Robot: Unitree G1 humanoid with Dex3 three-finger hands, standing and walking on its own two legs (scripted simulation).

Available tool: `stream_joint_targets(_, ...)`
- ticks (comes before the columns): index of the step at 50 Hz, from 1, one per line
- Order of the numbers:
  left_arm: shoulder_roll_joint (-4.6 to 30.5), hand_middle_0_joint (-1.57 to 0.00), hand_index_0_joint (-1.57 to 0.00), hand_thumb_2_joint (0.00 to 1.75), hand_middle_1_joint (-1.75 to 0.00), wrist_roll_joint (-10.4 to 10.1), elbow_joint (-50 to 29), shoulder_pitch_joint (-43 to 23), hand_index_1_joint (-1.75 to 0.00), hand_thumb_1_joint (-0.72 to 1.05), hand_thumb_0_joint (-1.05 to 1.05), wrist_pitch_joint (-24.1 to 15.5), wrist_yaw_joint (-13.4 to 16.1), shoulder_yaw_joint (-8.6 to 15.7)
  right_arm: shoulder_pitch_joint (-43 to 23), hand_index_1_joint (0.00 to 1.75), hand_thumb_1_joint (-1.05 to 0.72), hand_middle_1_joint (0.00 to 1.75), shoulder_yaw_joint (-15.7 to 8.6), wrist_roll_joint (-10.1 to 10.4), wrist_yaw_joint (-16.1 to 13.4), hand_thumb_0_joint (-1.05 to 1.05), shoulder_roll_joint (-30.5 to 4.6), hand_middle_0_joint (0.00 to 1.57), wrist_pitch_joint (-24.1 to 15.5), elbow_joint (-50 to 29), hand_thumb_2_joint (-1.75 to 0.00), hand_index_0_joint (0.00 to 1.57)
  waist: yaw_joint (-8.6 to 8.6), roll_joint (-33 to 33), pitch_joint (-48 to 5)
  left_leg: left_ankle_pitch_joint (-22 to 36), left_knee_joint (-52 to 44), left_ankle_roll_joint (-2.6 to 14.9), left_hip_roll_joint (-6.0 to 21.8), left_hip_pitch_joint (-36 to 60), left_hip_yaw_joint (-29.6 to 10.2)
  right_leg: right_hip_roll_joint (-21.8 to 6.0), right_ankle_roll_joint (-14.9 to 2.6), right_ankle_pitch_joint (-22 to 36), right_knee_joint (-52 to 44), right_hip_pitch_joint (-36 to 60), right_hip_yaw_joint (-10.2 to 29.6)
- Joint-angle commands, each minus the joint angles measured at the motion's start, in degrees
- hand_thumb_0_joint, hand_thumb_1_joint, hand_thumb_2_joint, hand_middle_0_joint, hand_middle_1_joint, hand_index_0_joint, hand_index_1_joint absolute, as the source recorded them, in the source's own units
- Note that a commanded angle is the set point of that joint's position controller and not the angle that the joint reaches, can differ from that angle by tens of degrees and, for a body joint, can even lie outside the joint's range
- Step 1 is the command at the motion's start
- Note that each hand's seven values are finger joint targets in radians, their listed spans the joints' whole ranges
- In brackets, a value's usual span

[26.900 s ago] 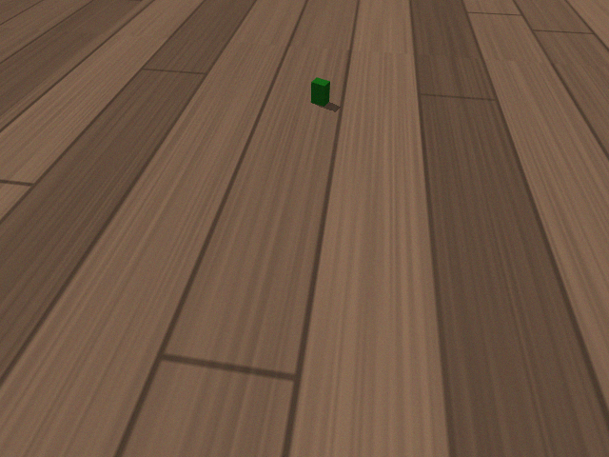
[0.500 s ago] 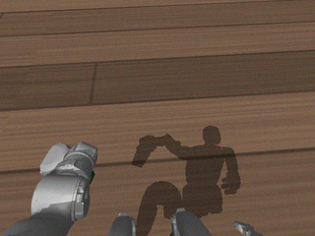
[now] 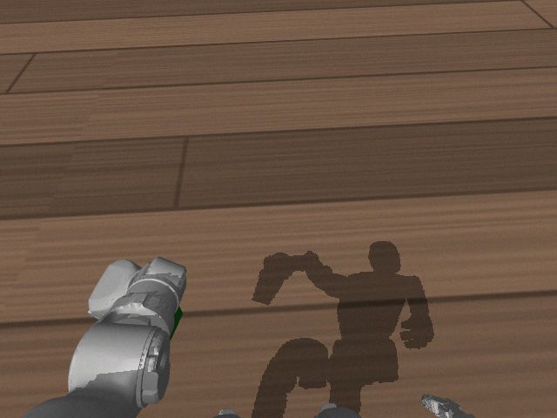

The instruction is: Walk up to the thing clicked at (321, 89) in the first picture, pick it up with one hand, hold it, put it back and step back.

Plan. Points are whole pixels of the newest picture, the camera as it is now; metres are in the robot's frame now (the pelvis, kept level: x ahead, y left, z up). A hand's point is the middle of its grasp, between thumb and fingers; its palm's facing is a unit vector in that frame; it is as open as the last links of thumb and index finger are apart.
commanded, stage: hold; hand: left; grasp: from above
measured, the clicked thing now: (147, 319) +0.32 +0.24 -0.12
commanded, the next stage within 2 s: crouch in 1.88 s
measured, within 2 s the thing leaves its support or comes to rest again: neither
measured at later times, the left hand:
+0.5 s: hand (143, 291) +0.33 +0.22 -0.04, palm faces -0.11 -0.45 -0.89, open 9.8 cm
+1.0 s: hand (144, 290) +0.33 +0.21 -0.02, palm faces -0.11 -0.45 -0.88, open 9.8 cm
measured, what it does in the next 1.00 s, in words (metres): stands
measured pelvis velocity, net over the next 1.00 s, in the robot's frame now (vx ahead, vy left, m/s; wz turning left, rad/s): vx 0.02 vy -0.01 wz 0.01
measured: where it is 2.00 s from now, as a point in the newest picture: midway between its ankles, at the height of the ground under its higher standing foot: outside the picture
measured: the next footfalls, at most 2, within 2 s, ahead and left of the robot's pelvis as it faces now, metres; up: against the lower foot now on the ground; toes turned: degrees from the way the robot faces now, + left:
none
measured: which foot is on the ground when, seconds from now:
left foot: down 0.00-1.00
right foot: down 0.00-1.00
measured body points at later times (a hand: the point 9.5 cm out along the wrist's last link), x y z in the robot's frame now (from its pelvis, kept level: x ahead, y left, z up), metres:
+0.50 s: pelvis +0.02 +0.00 +0.01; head +0.05 -0.01 +0.46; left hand +0.34 +0.23 +0.01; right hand +0.13 -0.25 -0.11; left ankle +0.02 +0.14 -0.69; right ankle +0.01 -0.10 -0.69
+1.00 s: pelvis +0.02 -0.01 +0.02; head +0.04 -0.02 +0.47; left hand +0.33 +0.23 +0.03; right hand +0.15 -0.26 -0.10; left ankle +0.02 +0.14 -0.69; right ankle +0.01 -0.10 -0.69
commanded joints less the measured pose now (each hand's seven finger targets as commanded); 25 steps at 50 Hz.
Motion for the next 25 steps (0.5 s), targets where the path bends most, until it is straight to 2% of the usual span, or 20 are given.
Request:
stream_joint_targets(1, 8.76, -1.10, -1.07, 0.75, -0.61, 3.85, -7.61, -22.90, -0.64, 0.78, 0.00, 1.06, 1.96, -2.73, -1.61, 0.30, -0.89, 0.30, -2.63, 0.88, -0.28, 0.00, -8.88, 0.20, -1.70, -5.73, -0.89, 0.20, -0.04, 0.23, -17.69, 11.11, -7.56, 0.16, -2.10, 13.04, 1.98, -0.05, 2.25, 15.37, -9.39, 11.52, 0.09)
stream_joint_targets(3, 9.48, -1.09, -1.07, 0.74, -0.62, 4.65, -8.02, -23.12, -0.64, 0.77, 0.00, 0.92, 2.26, -2.54, -1.39, 0.30, -0.89, 0.30, -2.53, 0.82, -0.27, 0.00, -8.72, 0.20, -1.67, -5.90, -0.89, 0.20, 0.13, -0.97, -17.16, 11.49, -7.90, 0.29, -2.18, 13.42, 1.96, -0.04, 2.39, 16.28, -10.00, 12.22, 0.00)
stream_joint_targets(5, 8.59, -1.08, -1.05, 0.73, -0.62, 5.20, -6.71, -22.43, -0.65, 0.75, 0.00, 1.05, 2.48, -2.89, -1.20, 0.30, -0.89, 0.30, -2.58, 0.77, -0.23, 0.00, -8.71, 0.20, -1.60, -6.26, -0.89, 0.20, -0.45, -2.30, -18.33, 12.45, -7.86, 0.47, -2.29, 13.86, 2.10, -0.03, 2.39, 18.83, -9.67, 12.93, 0.22)
stream_joint_targets(6, 7.74, -1.06, -1.04, 0.75, -0.63, 5.10, -9.79, -23.73, -0.66, 0.74, 0.00, 0.53, 2.59, -3.22, -1.14, 0.30, -0.89, 0.30, -2.49, 0.74, -0.11, 0.00, -8.15, 0.20, -1.39, -6.25, -0.89, 0.20, -0.49, -1.65, -19.39, 13.46, -7.45, 0.56, -2.54, 14.19, 2.22, -0.27, 2.36, 20.91, -9.50, 13.07, 0.48)
stream_joint_targets(7, 8.72, -1.06, -1.03, 0.75, -0.63, 4.95, -9.93, -23.95, -0.67, 0.72, 0.00, 0.60, 3.03, -2.62, -0.72, 0.30, -0.89, 0.30, -2.61, 0.79, -0.10, 0.00, -8.39, 0.20, -1.29, -6.40, -0.90, 0.20, -0.12, -2.23, -19.33, 13.69, -7.45, 0.69, -2.70, 14.68, 2.49, -0.40, 2.43, 21.86, -9.94, 13.87, 0.51)
stream_joint_targets(8, 7.90, -1.06, -1.03, 0.77, -0.64, 5.02, -8.79, -23.31, -0.68, 0.72, 0.00, 0.72, 3.24, -3.08, -1.30, 0.30, -0.89, 0.30, -2.55, 0.65, 0.01, 0.00, -8.35, 0.20, -1.31, -6.55, -0.90, 0.20, -0.59, -2.70, -20.35, 14.45, -7.24, 0.67, -2.58, 15.05, 2.46, -0.25, 2.50, 23.39, -9.70, 14.26, 0.79)
stream_joint_targets(11, 9.37, -1.06, -1.02, 0.79, -0.66, 4.59, -10.82, -24.22, -0.70, 0.72, 0.00, 0.52, 4.22, -2.18, -1.53, 0.30, -0.89, 0.30, -2.72, 0.41, 0.11, 0.00, -8.73, 0.20, -1.05, -6.77, -0.90, 0.20, 0.06, -1.75, -20.85, 15.09, -7.83, 0.58, -2.53, 16.33, 2.48, -0.23, 2.30, 23.30, -9.72, 15.09, 0.50)
stream_joint_targets(12, 8.17, -1.03, -1.00, 0.77, -0.65, 4.46, -11.71, -24.25, -0.69, 0.68, 0.00, 0.55, 4.34, -2.81, -1.57, 0.30, -0.90, 0.30, -2.60, 0.35, 0.19, 0.00, -8.53, 0.20, -0.91, -7.04, -0.90, 0.20, -0.05, -0.99, -20.60, 15.74, -8.13, 0.49, -2.55, 16.93, 2.42, -0.25, 2.17, 23.95, -9.67, 15.37, 0.30)
stream_joint_targets(14, 9.34, -1.03, -1.00, 0.77, -0.67, 4.47, -11.56, -24.17, -0.70, 0.69, 0.00, 1.11, 4.59, -2.40, -2.14, 0.30, -0.90, 0.30, -2.60, 0.37, 0.19, 0.00, -8.73, 0.20, -0.93, -7.25, -0.90, 0.20, 0.41, -0.70, -19.54, 15.21, -9.02, 0.44, -2.35, 17.22, 1.96, -0.22, 2.20, 22.55, -10.10, 16.00, 0.10)
stream_joint_targets(15, 9.09, -1.02, -0.99, 0.77, -0.67, 4.62, -10.44, -23.05, -0.70, 0.69, 0.00, 1.34, 4.57, -2.72, -2.84, 0.30, -0.89, 0.30, -2.59, 0.39, 0.18, 0.00, -8.77, 0.20, -0.80, -7.48, -0.90, 0.20, 0.44, -0.16, -18.96, 15.06, -8.98, 0.41, -2.38, 17.10, 2.14, -0.19, 2.16, 21.76, -10.22, 15.38, 0.26)
stream_joint_targets(16, 8.22, -1.03, -0.99, 0.78, -0.66, 4.17, -12.71, -24.55, -0.70, 0.68, 0.00, 1.32, 4.68, -3.26, -2.85, 0.30, -0.90, 0.30, -2.24, 0.51, 0.25, 0.00, -8.36, 0.20, -0.70, -7.72, -0.90, 0.20, 0.01, -0.42, -18.32, 14.47, -9.33, 0.57, -2.51, 17.55, 2.03, -0.34, 2.18, 21.43, -10.97, 15.55, 0.32)
stream_joint_targets(18, 9.21, -1.03, -1.00, 0.77, -0.66, 4.34, -10.68, -22.92, -0.70, 0.69, 0.00, 1.97, 4.72, -2.76, -3.36, 0.30, -0.90, 0.30, -2.46, 0.54, 0.21, 0.00, -8.72, 0.20, -0.66, -8.02, -0.90, 0.20, 0.56, -1.39, -18.65, 14.65, -9.53, 0.60, -2.43, 17.44, 2.12, -0.30, 2.31, 21.91, -11.09, 16.39, 0.27)
stream_joint_targets(20, 7.92, -1.03, -0.99, 0.78, -0.65, 3.82, -13.08, -23.71, -0.69, 0.68, 0.00, 1.89, 4.54, -3.10, -3.46, 0.30, -0.90, 0.30, -2.37, 0.63, 0.18, 0.00, -8.19, 0.20, -0.50, -8.00, -0.90, 0.20, 0.29, -0.71, -19.33, 15.64, -9.55, 0.60, -2.69, 18.01, 2.31, -0.37, 2.34, 24.11, -11.03, 16.99, 0.41)
stream_joint_targets(21, 7.12, -1.02, -0.98, 0.79, -0.65, 3.83, -11.67, -22.64, -0.70, 0.67, 0.00, 2.12, 4.39, -3.20, -3.52, 0.30, -0.90, 0.30, -2.53, 0.63, 0.20, 0.00, -8.34, 0.20, -0.33, -8.04, -0.90, 0.20, 0.37, -1.72, -19.77, 16.59, -9.34, 0.58, -2.70, 17.98, 2.47, -0.36, 2.54, 26.03, -10.77, 17.60, 0.39)
stream_joint_targets(22, 7.21, -1.03, -0.99, 0.80, -0.67, 3.63, -10.82, -22.11, -0.71, 0.68, 0.00, 2.34, 4.29, -3.05, -3.48, 0.30, -0.90, 0.30, -2.71, 0.61, 0.29, 0.00, -8.52, 0.20, -0.31, -8.32, -0.90, 0.20, 0.56, -2.00, -19.73, 16.70, -9.80, 0.55, -2.61, 17.85, 2.26, -0.28, 2.43, 26.02, -10.55, 18.29, 0.19)
stream_joint_targets(23, 8.45, -1.04, -1.00, 0.80, -0.67, 3.68, -14.53, -23.39, -0.71, 0.69, 0.00, 1.98, 4.41, -2.66, -3.26, 0.30, -0.90, 0.30, -2.60, 0.63, 0.29, 0.00, -8.43, 0.20, -0.19, -8.33, -0.90, 0.20, 0.77, -1.37, -19.64, 17.09, -10.24, 0.57, -2.51, 18.73, 2.05, -0.30, 2.27, 25.71, -10.63, 18.64, -0.19)
stream_joint_targets(24, 7.66, -1.04, -1.00, 0.79, -0.66, 3.74, -11.45, -21.72, -0.70, 0.69, 0.00, 2.38, 4.26, -2.72, -3.54, 0.30, -0.90, 0.30, -2.80, 0.56, 0.17, 0.00, -8.52, 0.20, -0.15, -8.19, -0.90, 0.20, 1.17, -1.03, -19.03, 17.71, -10.27, 0.40, -2.47, 18.38, 2.23, -0.23, 2.25, 25.98, -10.41, 18.32, -0.20)
stream_joint_targets(25, 7.06, -1.02, -0.99, 0.75, -0.68, 3.65, -11.67, -21.90, -0.71, 0.68, 0.00, 2.70, 4.35, -3.43, -3.70, 0.30, -0.90, 0.30, -2.44, 0.69, 0.25, 0.00, -8.27, 0.20, -0.19, -8.28, -0.90, 0.20, 0.81, -0.95, -18.39, 17.20, -10.34, 0.55, -2.75, 18.74, 2.33, -0.38, 2.40, 26.36, -11.41, 18.30, 0.18)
